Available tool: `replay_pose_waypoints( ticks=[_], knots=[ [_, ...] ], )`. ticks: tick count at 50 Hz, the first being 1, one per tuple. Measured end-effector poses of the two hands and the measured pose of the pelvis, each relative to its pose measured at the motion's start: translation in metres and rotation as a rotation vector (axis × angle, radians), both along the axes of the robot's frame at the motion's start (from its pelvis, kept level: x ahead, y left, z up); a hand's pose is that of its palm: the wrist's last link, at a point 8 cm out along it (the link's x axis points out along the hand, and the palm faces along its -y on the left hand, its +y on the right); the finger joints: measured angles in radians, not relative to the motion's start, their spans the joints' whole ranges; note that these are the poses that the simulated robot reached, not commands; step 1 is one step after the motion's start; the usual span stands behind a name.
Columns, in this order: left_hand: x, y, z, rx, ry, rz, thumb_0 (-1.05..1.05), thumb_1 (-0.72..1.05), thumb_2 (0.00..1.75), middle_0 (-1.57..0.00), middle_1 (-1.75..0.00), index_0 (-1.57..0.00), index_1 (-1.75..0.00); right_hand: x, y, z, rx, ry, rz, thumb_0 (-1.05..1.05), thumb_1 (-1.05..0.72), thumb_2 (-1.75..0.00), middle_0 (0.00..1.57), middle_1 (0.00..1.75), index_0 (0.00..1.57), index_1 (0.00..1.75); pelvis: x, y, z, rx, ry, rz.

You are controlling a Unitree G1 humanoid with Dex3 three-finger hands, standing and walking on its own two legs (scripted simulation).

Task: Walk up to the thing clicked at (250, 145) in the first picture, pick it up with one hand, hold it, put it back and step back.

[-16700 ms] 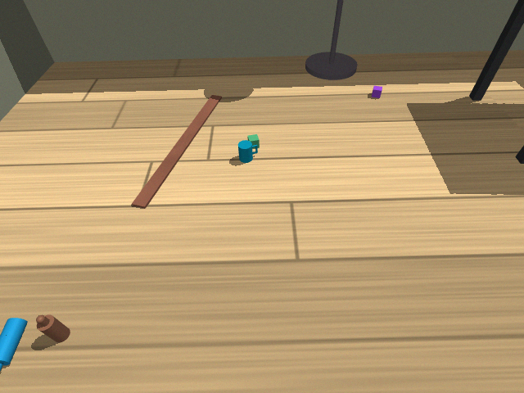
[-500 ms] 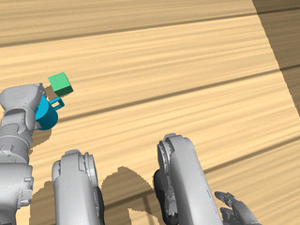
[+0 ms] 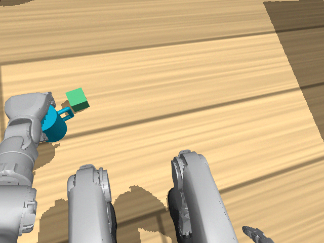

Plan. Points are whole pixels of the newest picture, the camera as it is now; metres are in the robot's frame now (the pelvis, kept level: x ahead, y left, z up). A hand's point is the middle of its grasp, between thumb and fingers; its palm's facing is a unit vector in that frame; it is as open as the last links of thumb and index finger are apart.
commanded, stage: lift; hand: left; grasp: from above
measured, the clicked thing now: (52, 120) +0.47 +0.26 -0.19
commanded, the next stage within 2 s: hold in 1.40 s
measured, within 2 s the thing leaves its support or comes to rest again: neither
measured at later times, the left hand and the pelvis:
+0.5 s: hand (0, 131) +0.38 +0.27 +0.01, palm faces -0.42 -0.10 -0.90, open 10.7 cm; pelvis +0.01 +0.00 +0.12, yaw +3 degrees
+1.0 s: hand out of the picture +0.34 +0.25 +0.19, palm faces -0.47 -0.12 -0.87, open 10.7 cm; pelvis +0.04 +0.00 +0.29, yaw +4 degrees
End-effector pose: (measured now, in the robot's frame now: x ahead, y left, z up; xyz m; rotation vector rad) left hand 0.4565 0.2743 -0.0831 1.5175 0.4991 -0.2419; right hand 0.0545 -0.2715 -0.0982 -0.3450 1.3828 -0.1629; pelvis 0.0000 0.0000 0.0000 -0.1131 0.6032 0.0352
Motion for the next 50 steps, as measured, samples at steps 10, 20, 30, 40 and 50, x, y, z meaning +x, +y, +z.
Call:
replay_pose_waypoints(
  ticks=[10,20,30,40,50],
  knots=[
    [-0.026,0.003,0.046,-0.046,0.044,-0.011,0.00,-0.14,0.67,-0.72,-0.74,-0.61,-0.73,0.019,0.005,0.036,0.020,-0.035,0.007,0.00,-0.93,-0.91,0.21,0.30,0.20,0.30,0.004,0.002,0.041,0.009,0.004,0.014],
    [-0.059,0.001,0.111,-0.063,-0.024,-0.030,0.00,-0.14,0.68,-0.72,-0.73,-0.61,-0.73,0.064,0.004,0.085,0.002,-0.158,0.030,0.01,-0.92,-0.91,0.21,0.30,0.20,0.30,0.006,0.002,0.089,0.025,-0.030,0.027],
    [-0.076,-0.005,0.204,-0.051,-0.029,0.039,-0.01,-0.13,0.66,-0.72,-0.73,-0.60,-0.73,0.097,0.013,0.150,0.034,-0.262,0.018,0.01,-0.92,-0.90,0.20,0.30,0.20,0.30,0.016,0.000,0.160,0.050,-0.109,0.035],
    [-0.094,-0.016,0.284,-0.066,0.018,0.035,-0.01,-0.13,0.66,-0.72,-0.72,-0.60,-0.73,0.098,0.019,0.221,0.052,-0.299,-0.016,0.01,-0.92,-0.91,0.21,0.30,0.20,0.30,0.030,-0.001,0.233,0.076,-0.224,0.037],
    [-0.105,-0.021,0.331,-0.055,0.026,0.027,-0.01,-0.12,0.66,-0.71,-0.73,-0.60,-0.73,0.088,0.012,0.274,0.036,-0.285,-0.030,0.01,-0.92,-0.91,0.20,0.30,0.20,0.30,0.043,-0.001,0.286,0.090,-0.306,0.040]
  ],
)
